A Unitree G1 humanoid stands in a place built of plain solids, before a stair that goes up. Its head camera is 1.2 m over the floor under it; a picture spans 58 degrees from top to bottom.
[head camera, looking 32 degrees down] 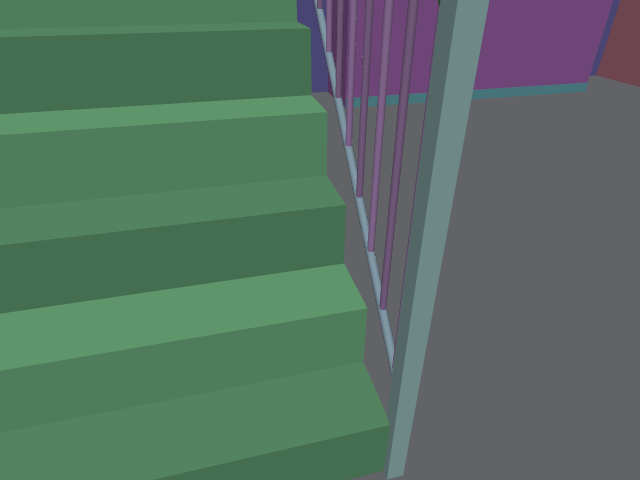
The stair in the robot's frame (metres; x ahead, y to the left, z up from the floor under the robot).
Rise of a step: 0.21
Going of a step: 0.22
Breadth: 1.15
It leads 14 degrees to the left of straight ahead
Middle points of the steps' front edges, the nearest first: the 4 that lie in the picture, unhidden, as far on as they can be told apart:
0.76 0.43 0.42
0.97 0.48 0.62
1.19 0.53 0.83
1.40 0.59 1.04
